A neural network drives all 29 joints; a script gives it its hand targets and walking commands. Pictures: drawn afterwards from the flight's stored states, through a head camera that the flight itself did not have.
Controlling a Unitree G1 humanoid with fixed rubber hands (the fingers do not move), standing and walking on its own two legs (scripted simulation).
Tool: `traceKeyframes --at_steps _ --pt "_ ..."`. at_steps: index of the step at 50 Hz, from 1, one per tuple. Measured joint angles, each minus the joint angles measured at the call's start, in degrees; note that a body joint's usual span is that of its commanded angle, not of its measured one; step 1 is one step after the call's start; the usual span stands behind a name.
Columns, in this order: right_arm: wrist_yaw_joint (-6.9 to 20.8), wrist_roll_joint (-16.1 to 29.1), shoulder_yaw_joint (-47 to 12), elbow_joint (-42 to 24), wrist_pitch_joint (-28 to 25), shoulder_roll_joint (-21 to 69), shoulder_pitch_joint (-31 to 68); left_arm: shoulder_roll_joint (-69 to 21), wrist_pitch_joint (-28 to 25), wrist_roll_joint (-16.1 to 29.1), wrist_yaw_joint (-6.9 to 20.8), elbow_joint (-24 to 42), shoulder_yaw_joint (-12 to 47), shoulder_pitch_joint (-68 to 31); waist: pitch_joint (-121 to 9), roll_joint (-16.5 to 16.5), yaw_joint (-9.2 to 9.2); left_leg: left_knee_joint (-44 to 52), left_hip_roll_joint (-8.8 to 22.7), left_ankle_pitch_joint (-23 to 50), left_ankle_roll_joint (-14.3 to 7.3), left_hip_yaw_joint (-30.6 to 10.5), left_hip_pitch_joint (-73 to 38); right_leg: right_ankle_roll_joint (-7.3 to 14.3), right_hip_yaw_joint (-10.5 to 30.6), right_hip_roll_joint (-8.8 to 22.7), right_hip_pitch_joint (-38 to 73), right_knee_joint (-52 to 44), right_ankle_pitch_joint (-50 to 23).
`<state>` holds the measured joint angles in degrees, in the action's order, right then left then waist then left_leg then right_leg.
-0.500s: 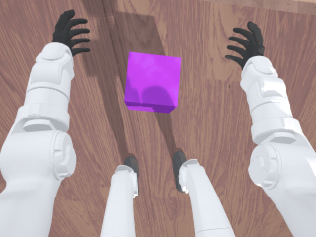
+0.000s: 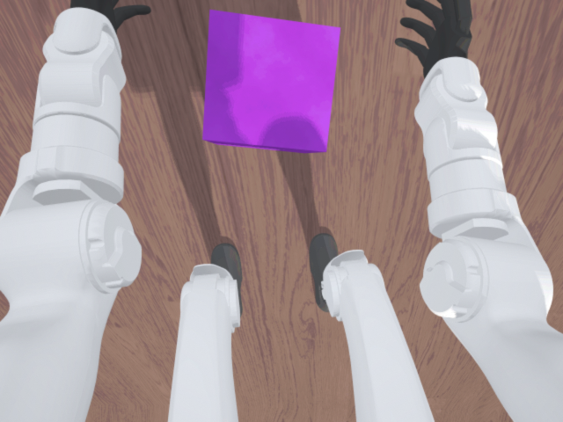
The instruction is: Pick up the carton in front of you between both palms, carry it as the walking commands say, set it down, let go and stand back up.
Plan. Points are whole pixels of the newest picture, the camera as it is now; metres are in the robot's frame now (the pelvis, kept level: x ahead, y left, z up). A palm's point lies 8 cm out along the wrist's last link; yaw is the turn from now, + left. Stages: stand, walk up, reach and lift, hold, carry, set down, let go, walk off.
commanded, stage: reach and lift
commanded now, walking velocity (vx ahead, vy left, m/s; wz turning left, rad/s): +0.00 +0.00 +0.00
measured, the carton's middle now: (267, 97) +0.53 +0.00 -0.47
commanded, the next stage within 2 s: none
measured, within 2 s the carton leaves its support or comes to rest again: leaves its support in 1.48 s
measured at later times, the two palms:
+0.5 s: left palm (159, 79) +0.54 +0.18 -0.37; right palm (372, 99) +0.50 -0.18 -0.37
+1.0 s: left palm (173, 78) +0.55 +0.16 -0.40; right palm (362, 101) +0.50 -0.17 -0.39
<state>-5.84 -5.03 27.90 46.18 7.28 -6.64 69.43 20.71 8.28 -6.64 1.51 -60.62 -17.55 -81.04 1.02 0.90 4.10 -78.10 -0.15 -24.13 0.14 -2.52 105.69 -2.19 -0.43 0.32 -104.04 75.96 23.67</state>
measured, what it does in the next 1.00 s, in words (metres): lowers itself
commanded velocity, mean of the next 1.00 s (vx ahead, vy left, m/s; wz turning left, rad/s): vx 0.00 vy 0.00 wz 0.00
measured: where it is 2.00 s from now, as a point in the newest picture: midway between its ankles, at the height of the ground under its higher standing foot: (279, 291)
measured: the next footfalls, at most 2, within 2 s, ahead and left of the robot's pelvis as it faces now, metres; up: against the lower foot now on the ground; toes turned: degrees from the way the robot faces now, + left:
none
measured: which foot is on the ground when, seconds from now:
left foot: down 0.00-1.00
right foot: down 0.00-1.00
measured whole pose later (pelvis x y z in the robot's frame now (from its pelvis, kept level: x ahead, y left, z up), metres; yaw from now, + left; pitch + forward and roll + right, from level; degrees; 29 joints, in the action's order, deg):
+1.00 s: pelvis -0.05 +0.00 -0.22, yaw -2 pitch +35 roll -4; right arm -9.6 9.9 13.8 64.5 5.2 -13.8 90.1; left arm 29.7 6.6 12.8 -1.3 -74.2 5.3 -100.2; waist 27.7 -2.3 4.1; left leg -128.5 -0.8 -34.8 0.4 -3.8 128.3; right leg -4.6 0.6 -2.4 -126.1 125.4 34.1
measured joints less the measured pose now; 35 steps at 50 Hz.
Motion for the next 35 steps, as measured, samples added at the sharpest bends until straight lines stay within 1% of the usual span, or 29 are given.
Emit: traceKeyframes --at_steps 4,5,7,10,14,19,20,23,27,29,31,35 --pt "-0.9 2.2 -2.3 1.3 -0.7 -1.5 0.1 0.6 -1.6 2.6 -1.1 -1.4 2.3 -0.2 0.1 -0.1 -0.35 -8.7 -0.3 -2.8 0.4 -0.6 6.9 -0.1 0.5 -0.7 -6.9 8.8 3.0" --pt "-1.2 3.5 -3.1 1.5 -0.8 -1.9 0.3 1.2 -1.9 3.7 -1.4 -1.9 3.8 -0.3 0.3 -0.4 -0.42 -10.9 -0.3 -3.6 0.4 -0.6 8.6 -0.3 0.6 -0.8 -8.7 11.0 3.8" --pt "-1.6 4.8 -4.4 1.9 -1.2 -2.6 1.0 2.2 -2.0 6.2 -2.3 -2.0 5.8 -0.6 1.0 -0.7 -0.26 -15.1 -0.4 -4.9 0.6 -0.5 11.9 -0.3 0.9 -0.9 -12.2 15.5 5.0" --pt "-2.2 8.2 -7.7 2.6 -1.0 -4.3 2.9 4.1 -1.7 9.8 -3.5 -1.2 9.6 -1.7 4.1 -0.9 0.02 -21.8 -0.6 -6.1 0.7 -0.5 15.6 -0.4 1.1 -1.1 -15.9 22.3 6.3" --pt "-3.3 11.0 -9.5 4.7 0.7 -6.5 7.2 6.4 -0.1 14.4 -3.9 -2.7 14.2 -6.1 9.4 -1.3 0.03 -29.8 -0.9 -6.8 0.8 -0.8 19.2 -0.7 1.0 -1.3 -19.3 30.1 7.0" --pt "-4.1 15.0 -13.5 9.8 1.7 -8.1 13.6 8.6 0.1 15.7 -4.1 -7.1 16.7 -12.4 15.3 -2.2 0.08 -37.2 -0.6 -7.0 0.8 -0.9 22.1 -1.1 1.1 -2.0 -22.2 37.2 6.9" --pt "-4.2 15.2 -13.6 11.7 1.4 -8.2 15.3 8.9 0.1 16.4 -4.1 -8.8 17.6 -13.9 16.6 -2.3 0.17 -38.4 -0.7 -6.9 0.8 -0.9 22.4 -1.2 1.1 -2.0 -22.5 38.4 6.9" --pt "-4.7 15.3 -13.6 15.1 0.5 -8.3 18.5 9.6 -0.2 17.5 -4.0 -10.7 19.2 -17.1 20.0 -2.9 0.44 -41.6 -1.0 -7.0 0.7 -0.8 23.1 -1.4 1.3 -2.0 -23.1 41.7 7.1" --pt "-4.4 15.7 -14.2 18.3 -1.0 -9.3 21.1 9.9 -1.0 18.0 -3.8 -14.0 19.8 -19.2 23.1 -2.9 0.13 -45.0 -1.2 -7.5 0.7 -1.0 24.1 -1.7 1.1 -2.0 -23.8 44.9 7.8" --pt "-4.0 15.8 -14.6 19.3 -2.0 -9.1 21.9 10.6 -1.6 18.0 -4.0 -13.7 20.5 -18.9 24.5 -3.5 0.10 -46.4 -0.7 -8.2 0.6 -0.8 24.0 -1.8 1.4 -2.5 -23.9 46.2 8.1" --pt "-3.8 15.6 -14.3 20.4 -2.5 -8.9 22.2 10.9 -2.0 18.6 -4.0 -13.4 21.1 -18.2 25.9 -3.3 0.18 -47.6 -0.7 -8.9 0.5 -0.6 23.6 -2.0 1.6 -2.6 -23.5 47.4 8.7" --pt "-3.8 16.2 -14.7 19.7 -2.9 -9.0 20.9 10.8 -2.4 20.3 -3.8 -12.6 23.1 -17.3 27.4 -3.1 -0.01 -49.5 -0.8 -10.1 0.4 -0.7 22.8 -2.1 1.5 -2.5 -22.7 49.2 10.0"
